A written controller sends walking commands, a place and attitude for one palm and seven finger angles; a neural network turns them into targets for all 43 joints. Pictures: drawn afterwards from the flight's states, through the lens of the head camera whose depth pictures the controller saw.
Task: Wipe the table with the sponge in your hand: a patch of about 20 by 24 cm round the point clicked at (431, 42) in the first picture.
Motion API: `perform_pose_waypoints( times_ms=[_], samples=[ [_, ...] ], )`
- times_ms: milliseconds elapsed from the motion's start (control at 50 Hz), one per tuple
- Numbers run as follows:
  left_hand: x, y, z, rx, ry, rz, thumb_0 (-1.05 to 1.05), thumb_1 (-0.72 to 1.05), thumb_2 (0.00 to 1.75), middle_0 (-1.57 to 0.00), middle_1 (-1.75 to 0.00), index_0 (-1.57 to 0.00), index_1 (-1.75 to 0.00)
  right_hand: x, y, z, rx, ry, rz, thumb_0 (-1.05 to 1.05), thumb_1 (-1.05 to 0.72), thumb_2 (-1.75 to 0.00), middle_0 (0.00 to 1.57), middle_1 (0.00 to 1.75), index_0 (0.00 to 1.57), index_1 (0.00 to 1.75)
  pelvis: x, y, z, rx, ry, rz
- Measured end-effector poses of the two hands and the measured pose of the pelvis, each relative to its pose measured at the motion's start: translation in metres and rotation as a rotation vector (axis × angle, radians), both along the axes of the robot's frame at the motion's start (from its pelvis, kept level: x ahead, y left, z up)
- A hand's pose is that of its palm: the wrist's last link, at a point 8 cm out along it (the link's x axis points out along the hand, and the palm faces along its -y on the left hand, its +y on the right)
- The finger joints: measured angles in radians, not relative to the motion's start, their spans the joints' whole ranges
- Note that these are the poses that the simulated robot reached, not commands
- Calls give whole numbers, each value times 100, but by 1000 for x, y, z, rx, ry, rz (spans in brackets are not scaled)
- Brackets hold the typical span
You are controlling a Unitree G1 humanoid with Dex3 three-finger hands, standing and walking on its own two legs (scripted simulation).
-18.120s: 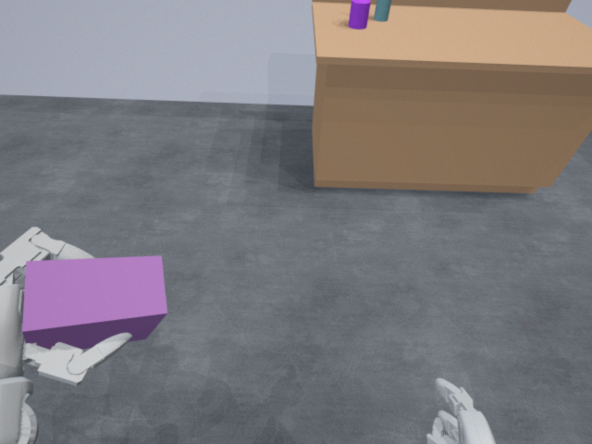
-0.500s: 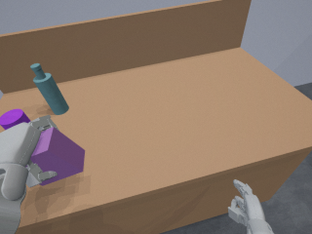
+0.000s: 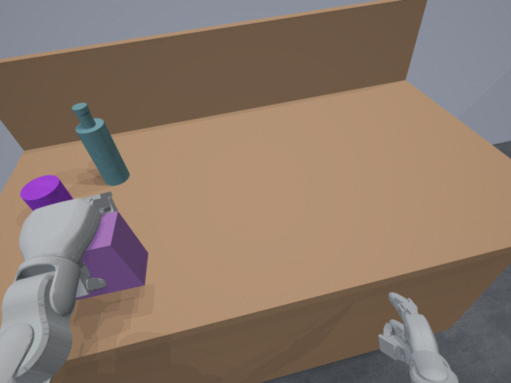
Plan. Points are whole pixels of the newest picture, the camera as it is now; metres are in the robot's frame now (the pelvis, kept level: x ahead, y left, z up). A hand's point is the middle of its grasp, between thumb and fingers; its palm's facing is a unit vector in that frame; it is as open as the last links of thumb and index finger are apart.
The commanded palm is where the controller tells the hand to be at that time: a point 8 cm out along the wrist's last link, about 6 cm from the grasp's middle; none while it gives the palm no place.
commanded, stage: turn the palm down, sponge in hand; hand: left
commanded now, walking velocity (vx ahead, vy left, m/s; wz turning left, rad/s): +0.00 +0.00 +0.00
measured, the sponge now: (100, 263) +0.23 +0.29 +0.09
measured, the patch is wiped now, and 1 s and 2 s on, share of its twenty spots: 0.00 0.00 0.00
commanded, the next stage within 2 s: move the sponge above the wiping area in 0.38 s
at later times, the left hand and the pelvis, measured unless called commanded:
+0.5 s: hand (93, 253) +0.22 +0.27 +0.13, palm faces +0.09 -0.05 -0.99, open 10.3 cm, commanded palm +0.19 +0.27 +0.19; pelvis -0.01 -0.01 +0.00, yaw +0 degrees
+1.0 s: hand (94, 250) +0.24 +0.28 +0.12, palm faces +0.06 -0.06 -1.00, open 10.3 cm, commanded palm +0.20 +0.28 +0.18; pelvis +0.01 -0.01 +0.00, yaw +0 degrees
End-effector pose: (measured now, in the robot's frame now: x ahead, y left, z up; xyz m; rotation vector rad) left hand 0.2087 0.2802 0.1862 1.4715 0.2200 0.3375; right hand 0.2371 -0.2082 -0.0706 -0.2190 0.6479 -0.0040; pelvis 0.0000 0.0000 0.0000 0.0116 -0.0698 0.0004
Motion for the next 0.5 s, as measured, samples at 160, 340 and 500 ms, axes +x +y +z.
perform_pose_waypoints(
  times_ms=[160, 340, 500],
  samples=[
    [-4, -3, 2, 8, -11, 1, 0, -52, 103, -71, -132, -74, -132, -1, 0, 0, 9, 2, 10, 2, -90, -90, 20, 30, 14, 27, -3, -4, 1, 0, -7, -2],
    [-9, -10, -2, 1, 7, 9, 0, -51, 103, -71, -132, -73, -132, -1, -2, -1, 18, -7, 20, 2, -90, -90, 20, 30, 15, 28, -5, -10, 0, 1, -12, -3],
    [-9, -15, -1, 13, 2, -3, 0, -52, 103, -71, -132, -74, -131, -1, -3, -1, 24, -12, 27, 2, -90, -90, 20, 30, 17, 28, -5, -14, 0, 2, -16, -5]
  ],
)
